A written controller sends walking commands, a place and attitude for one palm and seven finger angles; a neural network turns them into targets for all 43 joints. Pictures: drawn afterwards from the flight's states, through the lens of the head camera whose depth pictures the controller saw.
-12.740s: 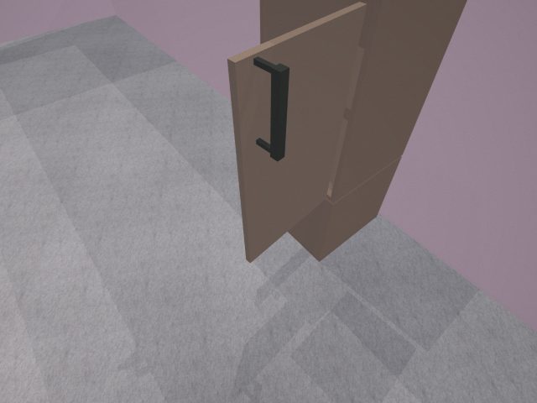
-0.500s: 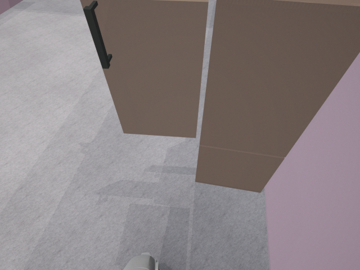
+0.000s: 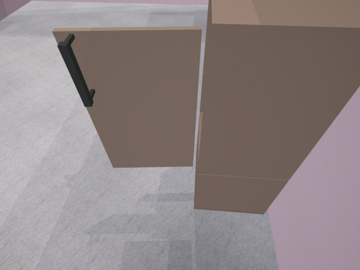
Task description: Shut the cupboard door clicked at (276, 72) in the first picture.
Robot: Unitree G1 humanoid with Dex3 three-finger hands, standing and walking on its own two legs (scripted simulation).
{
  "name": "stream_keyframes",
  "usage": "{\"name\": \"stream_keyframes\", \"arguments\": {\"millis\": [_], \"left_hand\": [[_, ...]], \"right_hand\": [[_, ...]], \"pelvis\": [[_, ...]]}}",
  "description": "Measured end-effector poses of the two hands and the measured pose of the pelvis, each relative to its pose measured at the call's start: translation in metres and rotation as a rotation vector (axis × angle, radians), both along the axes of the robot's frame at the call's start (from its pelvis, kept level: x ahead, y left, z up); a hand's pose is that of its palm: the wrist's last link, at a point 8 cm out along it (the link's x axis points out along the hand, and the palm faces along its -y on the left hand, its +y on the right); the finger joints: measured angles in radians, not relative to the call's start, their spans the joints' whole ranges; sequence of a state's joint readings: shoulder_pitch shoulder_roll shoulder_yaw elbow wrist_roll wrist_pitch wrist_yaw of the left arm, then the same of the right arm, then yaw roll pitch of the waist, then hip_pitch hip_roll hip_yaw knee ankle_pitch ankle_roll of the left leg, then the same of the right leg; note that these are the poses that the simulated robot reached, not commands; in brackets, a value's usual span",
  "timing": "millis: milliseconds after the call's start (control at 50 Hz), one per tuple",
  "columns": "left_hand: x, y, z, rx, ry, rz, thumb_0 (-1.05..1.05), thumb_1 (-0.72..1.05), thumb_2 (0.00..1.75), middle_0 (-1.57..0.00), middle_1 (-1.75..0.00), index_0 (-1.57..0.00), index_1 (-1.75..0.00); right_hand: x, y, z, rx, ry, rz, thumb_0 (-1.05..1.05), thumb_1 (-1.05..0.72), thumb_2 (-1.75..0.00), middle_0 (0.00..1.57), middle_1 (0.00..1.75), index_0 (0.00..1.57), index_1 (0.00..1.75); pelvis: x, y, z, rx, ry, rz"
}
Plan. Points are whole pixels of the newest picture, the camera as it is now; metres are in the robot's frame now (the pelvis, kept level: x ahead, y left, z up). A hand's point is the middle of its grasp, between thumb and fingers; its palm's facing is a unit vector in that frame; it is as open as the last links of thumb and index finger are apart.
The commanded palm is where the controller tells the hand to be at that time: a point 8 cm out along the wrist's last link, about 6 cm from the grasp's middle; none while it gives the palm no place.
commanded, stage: come to a stop and stand still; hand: left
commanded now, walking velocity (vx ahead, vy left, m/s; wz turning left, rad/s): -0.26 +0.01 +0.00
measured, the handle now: (80, 73) +0.53 +0.29 +0.16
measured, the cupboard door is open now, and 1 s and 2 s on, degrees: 96 96 96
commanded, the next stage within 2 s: look again from close up in 0.76 s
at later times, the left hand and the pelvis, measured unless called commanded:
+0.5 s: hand out of the picture +0.01 +0.18 -0.17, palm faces +0.04 -0.97 -0.24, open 7.3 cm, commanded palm none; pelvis -0.01 +0.00 +0.00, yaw +1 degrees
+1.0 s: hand out of the picture -0.03 +0.16 -0.16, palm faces +0.06 -0.98 -0.19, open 7.4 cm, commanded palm none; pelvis -0.02 -0.01 +0.01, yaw +2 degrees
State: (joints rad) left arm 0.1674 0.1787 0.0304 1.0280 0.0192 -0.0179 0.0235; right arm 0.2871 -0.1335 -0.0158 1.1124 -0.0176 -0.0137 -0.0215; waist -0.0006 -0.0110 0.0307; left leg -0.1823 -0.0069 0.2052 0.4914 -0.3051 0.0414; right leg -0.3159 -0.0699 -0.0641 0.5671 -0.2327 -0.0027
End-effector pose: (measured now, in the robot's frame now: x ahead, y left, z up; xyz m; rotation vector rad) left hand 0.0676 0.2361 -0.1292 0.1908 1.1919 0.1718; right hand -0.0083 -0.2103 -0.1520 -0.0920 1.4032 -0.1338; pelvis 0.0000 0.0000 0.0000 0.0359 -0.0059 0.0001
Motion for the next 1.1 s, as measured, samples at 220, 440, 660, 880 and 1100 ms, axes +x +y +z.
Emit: {"name": "stream_keyframes", "arguments": {"millis": [220,440,660,880,1100], "left_hand": [[0.008,-0.015,-0.011,-0.034,0.042,0.017,0.00,0.92,0.90,-0.20,-0.30,-0.20,-0.30],[-0.046,-0.008,-0.013,0.001,0.103,0.031,0.00,0.92,0.90,-0.20,-0.30,-0.20,-0.30],[-0.087,-0.008,-0.004,-0.010,0.091,0.060,0.01,0.91,0.90,-0.20,-0.30,-0.20,-0.30],[-0.106,-0.024,-0.005,-0.049,0.145,0.069,0.01,0.91,0.90,-0.20,-0.30,-0.20,-0.30],[-0.098,-0.031,-0.005,-0.057,0.175,0.064,0.01,0.92,0.90,-0.20,-0.30,-0.20,-0.30]], "right_hand": [[0.007,-0.003,0.002,-0.018,0.044,-0.035,0.00,-0.91,-0.89,0.20,0.30,0.20,0.30],[0.038,-0.023,0.006,-0.050,-0.118,0.010,0.00,-0.91,-0.89,0.20,0.30,0.20,0.30],[0.045,-0.021,0.015,-0.036,-0.215,0.083,0.00,-0.92,-0.89,0.20,0.30,0.20,0.30],[-0.003,-0.021,0.013,-0.029,-0.084,0.067,0.00,-0.91,-0.89,0.20,0.30,0.20,0.30],[-0.041,-0.009,0.012,0.004,0.055,0.038,0.00,-0.91,-0.89,0.20,0.30,0.20,0.30]], "pelvis": [[0.009,-0.003,-0.001,-0.021,0.009,0.018],[-0.008,-0.005,-0.005,-0.018,-0.010,0.020],[-0.025,-0.004,0.000,-0.021,-0.024,0.023],[-0.024,-0.007,0.005,-0.022,-0.009,0.030],[-0.015,-0.011,0.008,-0.023,-0.009,0.032]]}}
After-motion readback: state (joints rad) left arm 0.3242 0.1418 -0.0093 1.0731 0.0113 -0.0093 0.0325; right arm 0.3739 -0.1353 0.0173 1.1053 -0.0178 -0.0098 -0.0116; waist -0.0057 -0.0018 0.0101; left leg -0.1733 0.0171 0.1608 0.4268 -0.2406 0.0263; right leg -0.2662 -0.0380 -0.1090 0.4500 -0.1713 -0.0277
